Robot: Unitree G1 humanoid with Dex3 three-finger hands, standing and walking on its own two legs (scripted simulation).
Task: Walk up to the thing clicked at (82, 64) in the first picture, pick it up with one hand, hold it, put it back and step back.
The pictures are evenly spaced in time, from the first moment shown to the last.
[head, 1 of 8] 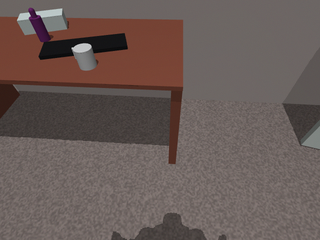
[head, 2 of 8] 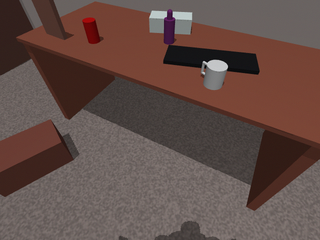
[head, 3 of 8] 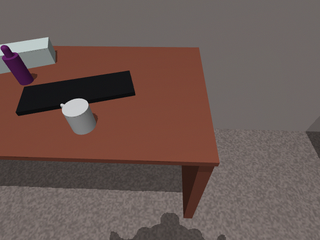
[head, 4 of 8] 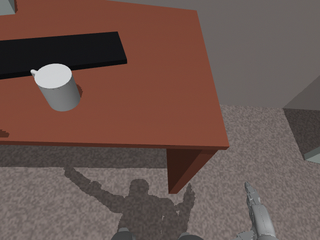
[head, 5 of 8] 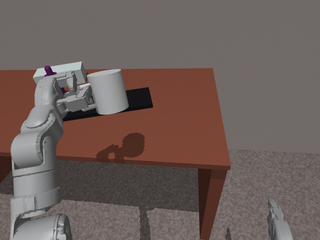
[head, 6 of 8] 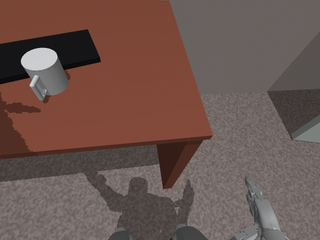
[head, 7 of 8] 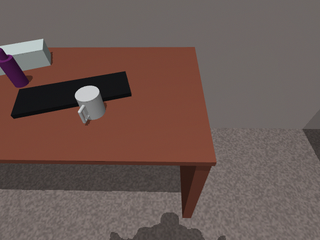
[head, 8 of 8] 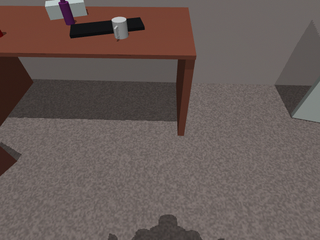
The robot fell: no
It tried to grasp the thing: yes
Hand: left
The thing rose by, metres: 0.23
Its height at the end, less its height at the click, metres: +0.00
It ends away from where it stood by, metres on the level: 0.07
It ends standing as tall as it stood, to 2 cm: yes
